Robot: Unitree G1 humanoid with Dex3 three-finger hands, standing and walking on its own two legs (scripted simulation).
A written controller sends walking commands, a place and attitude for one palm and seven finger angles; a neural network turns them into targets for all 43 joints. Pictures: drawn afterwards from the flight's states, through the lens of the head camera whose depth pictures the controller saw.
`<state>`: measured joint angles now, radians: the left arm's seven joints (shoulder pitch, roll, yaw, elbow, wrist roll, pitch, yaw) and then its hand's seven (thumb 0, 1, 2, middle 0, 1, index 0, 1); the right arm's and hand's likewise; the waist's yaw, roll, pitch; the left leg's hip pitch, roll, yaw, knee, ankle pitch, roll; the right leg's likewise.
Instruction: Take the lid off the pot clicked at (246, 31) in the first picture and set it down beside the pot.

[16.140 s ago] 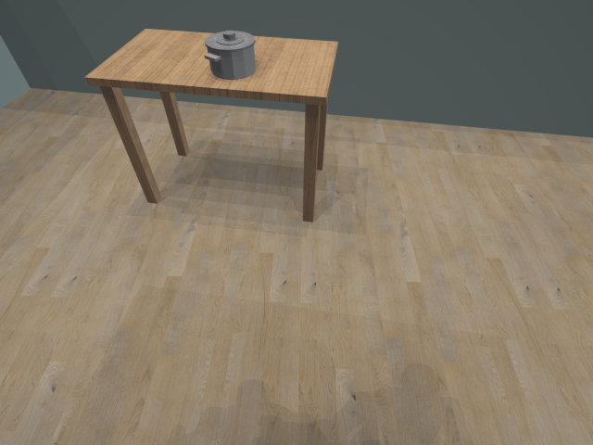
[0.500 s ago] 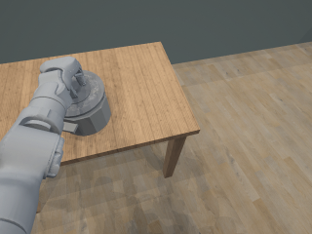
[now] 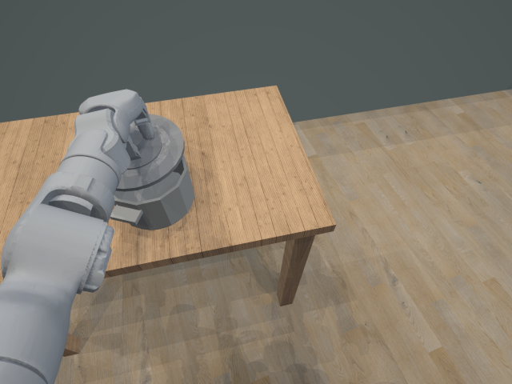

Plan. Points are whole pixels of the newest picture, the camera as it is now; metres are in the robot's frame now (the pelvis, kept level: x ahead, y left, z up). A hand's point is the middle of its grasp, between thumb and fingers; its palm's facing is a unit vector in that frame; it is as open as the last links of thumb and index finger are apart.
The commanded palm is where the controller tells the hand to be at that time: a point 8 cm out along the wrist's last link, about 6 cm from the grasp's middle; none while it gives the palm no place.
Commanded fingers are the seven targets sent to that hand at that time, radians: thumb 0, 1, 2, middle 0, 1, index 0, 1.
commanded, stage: lift the lid straight up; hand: left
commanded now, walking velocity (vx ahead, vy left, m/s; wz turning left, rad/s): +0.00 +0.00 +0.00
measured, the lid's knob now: (131, 141) +0.52 +0.17 +0.07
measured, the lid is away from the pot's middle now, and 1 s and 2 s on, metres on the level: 0.00 0.01 0.11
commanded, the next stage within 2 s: move the lid sideways beside the pot in 1.08 s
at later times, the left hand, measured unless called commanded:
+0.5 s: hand (109, 124) +0.50 +0.18 +0.14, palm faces -0.34 -0.11 -0.93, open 6.9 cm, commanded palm +0.52 +0.18 +0.21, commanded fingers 0.00 0.79 0.75 -0.89 -1.08 -0.91 -1.06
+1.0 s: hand (102, 106) +0.49 +0.18 +0.18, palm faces -0.31 -0.11 -0.94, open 6.9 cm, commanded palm +0.51 +0.18 +0.24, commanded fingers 0.00 0.79 0.75 -0.89 -1.08 -0.91 -1.06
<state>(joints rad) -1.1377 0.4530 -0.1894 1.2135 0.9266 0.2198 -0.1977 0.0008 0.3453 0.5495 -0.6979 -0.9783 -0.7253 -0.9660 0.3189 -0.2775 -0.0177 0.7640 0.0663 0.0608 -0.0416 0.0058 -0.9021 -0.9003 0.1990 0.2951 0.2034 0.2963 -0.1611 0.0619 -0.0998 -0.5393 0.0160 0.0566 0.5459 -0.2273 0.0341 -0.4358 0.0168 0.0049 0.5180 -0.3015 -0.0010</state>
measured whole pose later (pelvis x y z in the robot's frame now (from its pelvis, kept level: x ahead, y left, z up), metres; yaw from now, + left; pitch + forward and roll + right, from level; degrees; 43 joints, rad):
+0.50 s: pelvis +0.00 +0.01 +0.00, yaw +0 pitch +11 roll -1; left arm -1.17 0.50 -0.20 1.15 0.93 0.20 -0.29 0.00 0.35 0.55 -0.70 -0.98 -0.73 -0.97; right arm 0.34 -0.29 -0.02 0.77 0.07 0.05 -0.05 0.01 -0.90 -0.90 0.20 0.30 0.20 0.30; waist -0.15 0.06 -0.09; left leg -0.49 0.01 0.06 0.51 -0.22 0.04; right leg -0.39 0.01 0.01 0.48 -0.29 0.01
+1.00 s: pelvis -0.01 +0.01 +0.00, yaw +1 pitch +10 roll -1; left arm -1.30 0.46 -0.25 1.22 0.92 0.25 -0.33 0.01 0.34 0.55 -0.70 -0.98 -0.73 -0.97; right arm 0.32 -0.28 0.00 0.77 0.07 0.02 -0.04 0.01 -0.90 -0.90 0.20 0.30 0.20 0.30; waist -0.14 0.06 -0.09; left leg -0.48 -0.01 0.05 0.50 -0.19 0.05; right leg -0.38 -0.01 0.00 0.48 -0.28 0.02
